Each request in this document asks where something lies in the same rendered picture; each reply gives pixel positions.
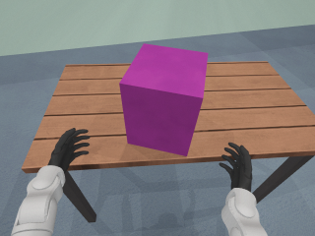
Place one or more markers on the robot right forearm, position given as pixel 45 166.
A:
pixel 240 215

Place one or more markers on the robot left forearm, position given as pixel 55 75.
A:
pixel 37 214

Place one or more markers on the table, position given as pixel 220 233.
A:
pixel 246 103

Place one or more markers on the carton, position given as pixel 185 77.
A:
pixel 162 93

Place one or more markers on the robot right hand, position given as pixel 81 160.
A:
pixel 241 174

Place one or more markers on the robot left hand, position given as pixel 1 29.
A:
pixel 63 153

